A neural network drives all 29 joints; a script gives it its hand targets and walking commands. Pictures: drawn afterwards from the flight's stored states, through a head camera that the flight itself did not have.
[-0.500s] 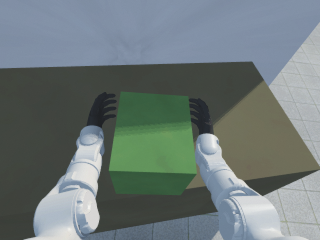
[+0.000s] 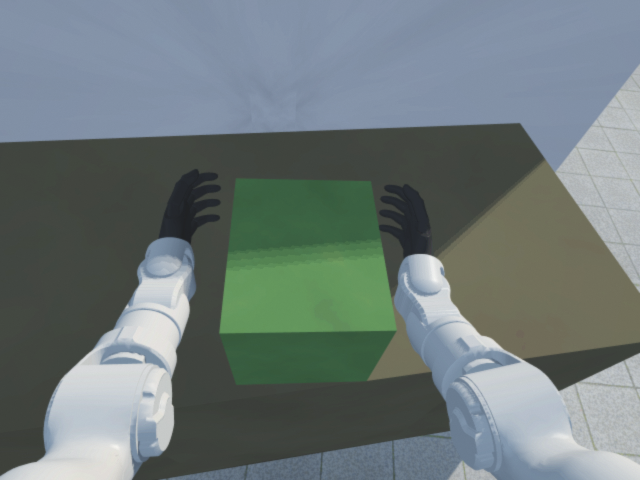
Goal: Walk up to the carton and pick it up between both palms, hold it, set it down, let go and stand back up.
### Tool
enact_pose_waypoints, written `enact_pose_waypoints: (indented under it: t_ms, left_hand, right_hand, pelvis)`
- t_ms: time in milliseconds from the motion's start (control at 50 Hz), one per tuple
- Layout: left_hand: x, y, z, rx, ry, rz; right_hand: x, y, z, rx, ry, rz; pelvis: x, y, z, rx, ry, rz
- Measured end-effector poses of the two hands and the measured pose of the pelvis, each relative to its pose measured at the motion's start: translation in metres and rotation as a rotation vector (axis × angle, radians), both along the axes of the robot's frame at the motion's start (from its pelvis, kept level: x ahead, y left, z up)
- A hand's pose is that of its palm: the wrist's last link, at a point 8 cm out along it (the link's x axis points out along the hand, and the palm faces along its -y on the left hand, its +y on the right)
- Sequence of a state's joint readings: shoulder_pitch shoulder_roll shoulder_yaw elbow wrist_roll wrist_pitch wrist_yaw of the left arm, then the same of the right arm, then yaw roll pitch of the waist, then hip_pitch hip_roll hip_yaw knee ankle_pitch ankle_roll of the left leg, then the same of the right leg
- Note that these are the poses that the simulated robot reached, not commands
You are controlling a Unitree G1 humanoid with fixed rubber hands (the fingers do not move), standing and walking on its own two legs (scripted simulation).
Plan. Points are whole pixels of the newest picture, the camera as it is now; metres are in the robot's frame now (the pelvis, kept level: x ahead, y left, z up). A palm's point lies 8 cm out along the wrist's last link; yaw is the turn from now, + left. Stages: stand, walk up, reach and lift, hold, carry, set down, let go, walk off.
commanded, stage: set down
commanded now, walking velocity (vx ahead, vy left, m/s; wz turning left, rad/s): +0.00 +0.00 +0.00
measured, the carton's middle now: (303, 283) +0.38 +0.03 +0.00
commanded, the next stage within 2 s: none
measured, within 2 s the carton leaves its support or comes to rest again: neither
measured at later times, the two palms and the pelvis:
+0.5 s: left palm (145, 178) +0.42 +0.21 +0.15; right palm (453, 184) +0.42 -0.12 +0.16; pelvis -0.02 -0.02 +0.01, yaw +1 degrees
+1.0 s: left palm (120, 236) +0.36 +0.23 +0.12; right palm (447, 246) +0.37 -0.12 +0.12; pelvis -0.01 -0.03 +0.02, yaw +1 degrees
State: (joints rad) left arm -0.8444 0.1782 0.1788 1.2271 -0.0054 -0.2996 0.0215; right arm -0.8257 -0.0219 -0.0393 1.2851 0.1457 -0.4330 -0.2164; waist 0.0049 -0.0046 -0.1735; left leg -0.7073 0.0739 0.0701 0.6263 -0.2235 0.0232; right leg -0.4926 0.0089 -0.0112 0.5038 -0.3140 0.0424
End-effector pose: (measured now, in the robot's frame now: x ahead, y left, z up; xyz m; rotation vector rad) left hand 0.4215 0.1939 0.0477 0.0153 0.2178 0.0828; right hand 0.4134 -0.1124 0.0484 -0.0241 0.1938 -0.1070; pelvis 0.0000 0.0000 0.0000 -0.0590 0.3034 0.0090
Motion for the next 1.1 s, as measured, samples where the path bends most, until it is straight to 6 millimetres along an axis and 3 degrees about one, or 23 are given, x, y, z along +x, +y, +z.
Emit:
enact_pose_waypoints:
  t_ms: [120,220,380,600,760,900,1100]
  left_hand:
    - [-0.009,0.007,0.015,-0.008,0.008,0.011]
    - [-0.01,0.011,0.042,-0.014,-0.007,0.019]
    - [-0.006,0.015,0.083,-0.004,0.015,0.034]
    - [0.001,0.011,0.113,-0.005,0.007,0.018]
    - [-0.015,0.012,0.118,0.015,-0.004,0.004]
    - [-0.042,0.025,0.09,-0.008,0.038,0.05]
    - [-0.079,0.036,0.056,0.001,0.045,0.059]
  right_hand:
    - [-0.003,-0.018,0.026,0.004,-0.008,-0.031]
    - [-0.003,-0.025,0.058,0.026,-0.017,-0.032]
    - [-0.001,-0.019,0.097,0.022,0.034,-0.004]
    - [0.005,-0.009,0.127,0.03,0.033,0.006]
    - [-0.009,-0.02,0.116,0.051,0.018,-0.004]
    - [-0.034,-0.019,0.084,0.081,0.042,0.0]
    - [-0.061,-0.003,0.061,0.087,0.021,0.017]
  pelvis:
    - [-0.009,-0.004,0.002,0.004,-0.036,0.006]
    - [-0.016,-0.008,0.004,0.011,-0.069,0.008]
    - [-0.022,-0.016,0.008,0.024,-0.119,0.008]
    - [-0.015,-0.022,0.016,0.033,-0.174,0.014]
    - [-0.01,-0.024,0.022,0.041,-0.262,0.002]
    - [-0.012,-0.028,0.022,0.046,-0.289,0.0]
    - [-0.011,-0.029,0.021,0.047,-0.301,0.009]
